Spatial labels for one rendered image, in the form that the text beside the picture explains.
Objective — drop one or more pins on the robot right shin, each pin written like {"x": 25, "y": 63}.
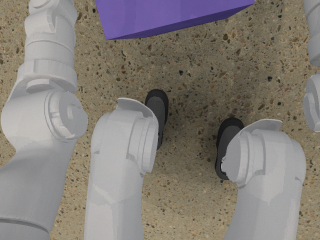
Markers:
{"x": 273, "y": 125}

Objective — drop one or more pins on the right robot upper arm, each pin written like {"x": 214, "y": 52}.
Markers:
{"x": 311, "y": 103}

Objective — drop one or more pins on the carton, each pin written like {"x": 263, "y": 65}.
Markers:
{"x": 132, "y": 19}

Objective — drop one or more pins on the robot left forearm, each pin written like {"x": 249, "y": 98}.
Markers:
{"x": 49, "y": 49}

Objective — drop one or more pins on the robot right thigh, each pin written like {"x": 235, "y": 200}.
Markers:
{"x": 262, "y": 164}

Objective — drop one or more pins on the robot right forearm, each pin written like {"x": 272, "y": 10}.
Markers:
{"x": 312, "y": 15}

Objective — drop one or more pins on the left robot upper arm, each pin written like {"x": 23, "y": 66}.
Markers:
{"x": 44, "y": 128}

